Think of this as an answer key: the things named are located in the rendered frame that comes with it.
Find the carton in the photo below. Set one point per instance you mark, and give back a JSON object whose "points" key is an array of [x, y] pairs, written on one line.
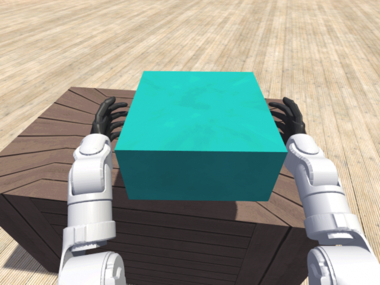
{"points": [[200, 136]]}

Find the left robot hand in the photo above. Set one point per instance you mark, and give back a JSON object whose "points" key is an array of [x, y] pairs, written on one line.
{"points": [[104, 116]]}

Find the robot right upper arm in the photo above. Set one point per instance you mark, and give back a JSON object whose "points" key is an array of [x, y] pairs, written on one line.
{"points": [[342, 265]]}

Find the right robot forearm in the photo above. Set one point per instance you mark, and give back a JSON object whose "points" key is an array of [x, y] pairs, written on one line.
{"points": [[328, 216]]}

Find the robot left upper arm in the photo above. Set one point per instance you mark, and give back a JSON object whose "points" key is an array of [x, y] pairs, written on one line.
{"points": [[105, 268]]}

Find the pedestal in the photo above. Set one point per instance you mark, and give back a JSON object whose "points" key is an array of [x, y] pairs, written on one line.
{"points": [[161, 242]]}

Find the left robot forearm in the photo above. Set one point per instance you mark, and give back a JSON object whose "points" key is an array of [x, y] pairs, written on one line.
{"points": [[89, 203]]}

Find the right robot hand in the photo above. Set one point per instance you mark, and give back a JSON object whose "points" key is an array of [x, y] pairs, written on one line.
{"points": [[292, 118]]}

